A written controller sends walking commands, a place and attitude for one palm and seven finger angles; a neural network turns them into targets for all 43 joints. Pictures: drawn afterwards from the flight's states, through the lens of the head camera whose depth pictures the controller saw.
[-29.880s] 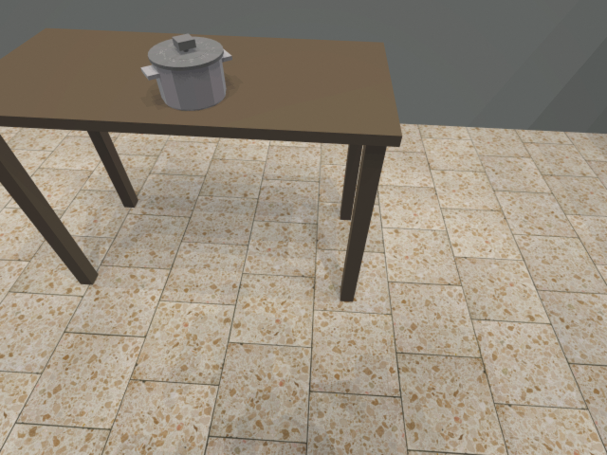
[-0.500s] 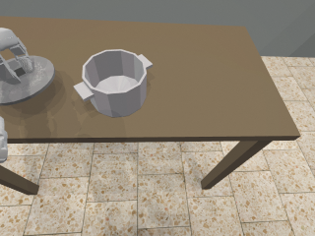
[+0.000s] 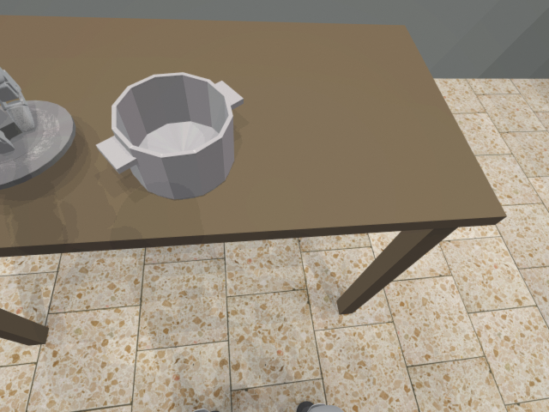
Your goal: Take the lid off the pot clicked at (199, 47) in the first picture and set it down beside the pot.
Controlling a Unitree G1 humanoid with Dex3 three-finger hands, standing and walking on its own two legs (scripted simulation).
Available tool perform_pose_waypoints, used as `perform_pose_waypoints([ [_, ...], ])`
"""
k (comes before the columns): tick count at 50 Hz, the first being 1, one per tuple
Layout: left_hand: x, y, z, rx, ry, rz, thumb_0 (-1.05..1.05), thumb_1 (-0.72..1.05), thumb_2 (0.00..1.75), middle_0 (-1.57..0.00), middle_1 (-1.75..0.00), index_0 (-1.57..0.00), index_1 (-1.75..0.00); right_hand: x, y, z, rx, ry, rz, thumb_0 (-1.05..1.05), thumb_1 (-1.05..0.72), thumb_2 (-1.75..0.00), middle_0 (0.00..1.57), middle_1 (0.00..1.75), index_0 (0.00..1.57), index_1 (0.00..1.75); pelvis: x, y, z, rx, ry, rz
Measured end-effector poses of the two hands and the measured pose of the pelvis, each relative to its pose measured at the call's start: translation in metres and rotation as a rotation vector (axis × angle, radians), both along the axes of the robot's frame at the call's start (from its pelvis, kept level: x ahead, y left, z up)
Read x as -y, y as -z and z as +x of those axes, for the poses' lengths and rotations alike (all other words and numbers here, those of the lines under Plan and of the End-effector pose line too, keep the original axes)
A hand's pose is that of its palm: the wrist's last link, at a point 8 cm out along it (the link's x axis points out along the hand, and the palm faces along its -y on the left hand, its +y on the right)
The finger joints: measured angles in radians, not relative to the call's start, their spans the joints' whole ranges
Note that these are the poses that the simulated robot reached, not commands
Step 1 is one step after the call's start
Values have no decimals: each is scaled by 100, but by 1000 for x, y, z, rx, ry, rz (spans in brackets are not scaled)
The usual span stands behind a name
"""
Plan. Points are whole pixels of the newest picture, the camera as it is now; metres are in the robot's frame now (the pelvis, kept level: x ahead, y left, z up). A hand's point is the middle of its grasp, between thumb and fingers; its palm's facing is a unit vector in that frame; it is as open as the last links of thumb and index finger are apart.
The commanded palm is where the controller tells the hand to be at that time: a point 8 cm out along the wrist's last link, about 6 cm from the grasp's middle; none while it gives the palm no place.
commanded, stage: lower the lid onto the table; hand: left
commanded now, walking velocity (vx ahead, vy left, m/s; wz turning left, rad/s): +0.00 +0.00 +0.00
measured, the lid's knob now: out of the picture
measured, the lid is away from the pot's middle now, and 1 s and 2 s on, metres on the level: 0.23 0.25 0.25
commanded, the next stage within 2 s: open the fingers wide in 0.40 s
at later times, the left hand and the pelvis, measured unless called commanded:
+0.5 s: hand out of the picture +0.48 +0.32 +0.09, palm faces -0.52 -0.20 -0.83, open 6.3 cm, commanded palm +0.50 +0.32 +0.14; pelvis +0.00 +0.00 -0.01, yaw +1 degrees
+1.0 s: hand out of the picture +0.46 +0.34 +0.08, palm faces -0.45 -0.11 -0.89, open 6.9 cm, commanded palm +0.50 +0.33 +0.14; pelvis -0.01 +0.01 -0.01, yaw +1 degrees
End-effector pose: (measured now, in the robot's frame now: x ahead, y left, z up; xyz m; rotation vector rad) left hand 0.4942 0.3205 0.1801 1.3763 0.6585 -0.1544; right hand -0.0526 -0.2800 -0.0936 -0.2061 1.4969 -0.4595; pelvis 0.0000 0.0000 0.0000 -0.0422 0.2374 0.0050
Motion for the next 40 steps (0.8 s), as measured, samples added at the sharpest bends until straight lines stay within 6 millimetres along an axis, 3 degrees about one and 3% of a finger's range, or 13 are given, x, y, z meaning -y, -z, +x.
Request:
perform_pose_waypoints([
  [16,-13,24,-5,-43,-6,10,2,34,59,-60,-97,-80,-107,0,5,24,26,-46,-17,1,-91,-89,21,30,20,30,-3,6,-3,-29,-15,-12],
  [27,-8,38,1,-16,40,-1,1,33,58,-60,-98,-80,-107,-4,7,19,10,-33,-23,0,-91,-89,21,30,20,30,-5,11,-3,-52,-9,-16],
  [33,-4,45,-8,44,143,34,1,35,57,-59,-99,-79,-108,-10,13,22,-10,-17,3,1,-91,-89,21,30,20,30,-6,11,-2,-45,-1,-15],
  [40,-15,45,-19,52,134,36,0,38,55,-56,-99,-75,-109,-12,15,40,26,-37,10,1,-91,-89,21,30,20,30,-5,11,-5,-39,-11,-18],
])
